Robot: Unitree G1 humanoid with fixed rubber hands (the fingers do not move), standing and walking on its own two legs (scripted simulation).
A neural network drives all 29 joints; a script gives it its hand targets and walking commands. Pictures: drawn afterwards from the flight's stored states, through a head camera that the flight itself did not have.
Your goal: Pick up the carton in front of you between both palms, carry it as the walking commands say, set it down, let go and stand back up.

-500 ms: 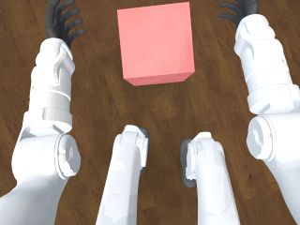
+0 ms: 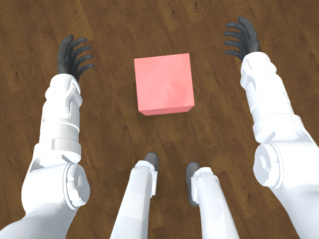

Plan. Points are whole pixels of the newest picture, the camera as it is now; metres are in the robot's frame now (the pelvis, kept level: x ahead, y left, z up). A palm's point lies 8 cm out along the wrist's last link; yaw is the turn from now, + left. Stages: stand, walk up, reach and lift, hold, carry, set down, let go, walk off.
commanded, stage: let go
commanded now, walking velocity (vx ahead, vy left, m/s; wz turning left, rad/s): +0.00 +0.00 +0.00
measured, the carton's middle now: (164, 88) +0.53 +0.06 -0.51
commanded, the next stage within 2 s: stand in 1.28 s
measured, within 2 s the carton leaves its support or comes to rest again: neither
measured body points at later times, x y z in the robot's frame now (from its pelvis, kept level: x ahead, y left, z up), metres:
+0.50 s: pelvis +0.06 +0.01 +0.11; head +0.23 +0.02 +0.52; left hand +0.32 +0.27 +0.01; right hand +0.38 -0.18 +0.00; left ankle +0.09 +0.10 -0.60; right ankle +0.06 -0.12 -0.60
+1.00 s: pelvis +0.09 -0.02 +0.13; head +0.11 -0.01 +0.58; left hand +0.26 +0.22 +0.06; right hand +0.26 -0.25 +0.06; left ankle +0.09 +0.10 -0.60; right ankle +0.06 -0.12 -0.60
